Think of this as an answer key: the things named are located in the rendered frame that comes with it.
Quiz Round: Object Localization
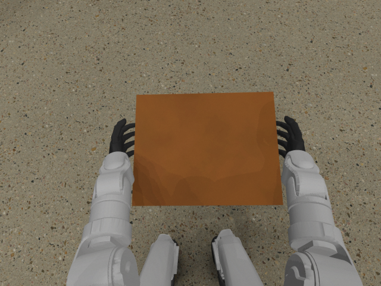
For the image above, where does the right robot thigh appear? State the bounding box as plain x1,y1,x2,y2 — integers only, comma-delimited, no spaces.
212,235,264,286

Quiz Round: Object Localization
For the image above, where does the robot left forearm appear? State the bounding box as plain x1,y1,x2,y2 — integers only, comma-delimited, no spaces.
66,151,135,286

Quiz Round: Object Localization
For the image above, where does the robot right forearm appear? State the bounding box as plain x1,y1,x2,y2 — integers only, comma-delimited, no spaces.
281,150,363,285

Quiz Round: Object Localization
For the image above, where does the right robot foot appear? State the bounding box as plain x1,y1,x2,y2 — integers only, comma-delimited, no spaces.
211,236,226,286

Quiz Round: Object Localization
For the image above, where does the right robot hand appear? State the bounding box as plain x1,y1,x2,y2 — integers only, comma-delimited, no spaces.
276,116,305,158

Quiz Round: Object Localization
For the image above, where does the robot right upper arm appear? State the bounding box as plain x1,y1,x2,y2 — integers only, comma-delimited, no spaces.
283,251,362,286

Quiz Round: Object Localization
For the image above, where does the robot left upper arm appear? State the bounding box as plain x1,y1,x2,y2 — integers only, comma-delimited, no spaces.
67,245,140,286

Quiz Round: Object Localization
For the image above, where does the left robot hand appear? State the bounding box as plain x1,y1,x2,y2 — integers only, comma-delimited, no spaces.
109,119,135,157

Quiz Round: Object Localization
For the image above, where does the carton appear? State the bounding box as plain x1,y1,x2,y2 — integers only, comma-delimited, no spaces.
132,92,283,206

